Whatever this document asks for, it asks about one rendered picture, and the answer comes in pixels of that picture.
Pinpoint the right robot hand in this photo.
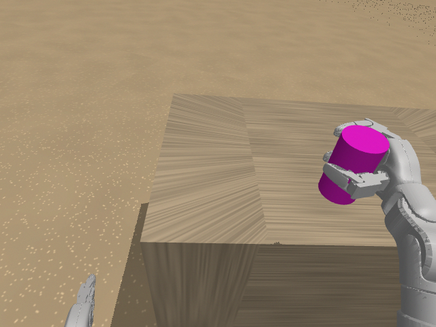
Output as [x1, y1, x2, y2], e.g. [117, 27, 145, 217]
[323, 118, 422, 200]

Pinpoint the right robot arm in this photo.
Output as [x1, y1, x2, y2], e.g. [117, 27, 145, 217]
[381, 183, 436, 327]

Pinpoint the left robot hand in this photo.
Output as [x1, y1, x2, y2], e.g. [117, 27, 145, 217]
[64, 274, 96, 327]

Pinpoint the can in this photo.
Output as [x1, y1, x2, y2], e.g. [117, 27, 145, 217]
[318, 125, 390, 205]

